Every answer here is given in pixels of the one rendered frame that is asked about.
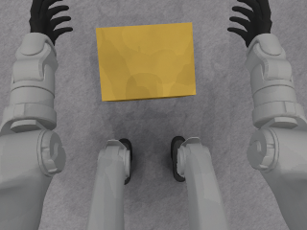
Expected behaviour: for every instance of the left robot upper arm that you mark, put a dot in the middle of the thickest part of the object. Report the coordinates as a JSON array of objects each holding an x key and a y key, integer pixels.
[{"x": 28, "y": 162}]

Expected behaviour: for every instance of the carton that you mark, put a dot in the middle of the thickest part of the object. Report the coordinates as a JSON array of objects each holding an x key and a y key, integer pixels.
[{"x": 146, "y": 62}]

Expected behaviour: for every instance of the left robot shin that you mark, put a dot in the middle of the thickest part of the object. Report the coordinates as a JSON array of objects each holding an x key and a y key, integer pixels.
[{"x": 110, "y": 143}]

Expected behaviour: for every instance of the robot left forearm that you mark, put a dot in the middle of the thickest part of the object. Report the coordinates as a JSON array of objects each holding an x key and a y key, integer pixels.
[{"x": 33, "y": 87}]

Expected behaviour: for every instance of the robot left hand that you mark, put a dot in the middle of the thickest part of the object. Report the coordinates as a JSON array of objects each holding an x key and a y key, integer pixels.
[{"x": 41, "y": 19}]

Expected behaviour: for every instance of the robot right hand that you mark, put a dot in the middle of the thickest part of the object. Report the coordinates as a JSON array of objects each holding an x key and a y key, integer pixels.
[{"x": 259, "y": 19}]

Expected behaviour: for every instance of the right robot upper arm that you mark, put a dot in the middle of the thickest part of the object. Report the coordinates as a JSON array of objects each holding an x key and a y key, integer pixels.
[{"x": 280, "y": 155}]

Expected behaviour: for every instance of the right robot thigh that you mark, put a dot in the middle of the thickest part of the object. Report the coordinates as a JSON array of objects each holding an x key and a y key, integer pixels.
[{"x": 205, "y": 203}]

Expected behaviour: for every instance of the robot right forearm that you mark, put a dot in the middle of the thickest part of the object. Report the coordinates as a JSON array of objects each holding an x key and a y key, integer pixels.
[{"x": 272, "y": 85}]

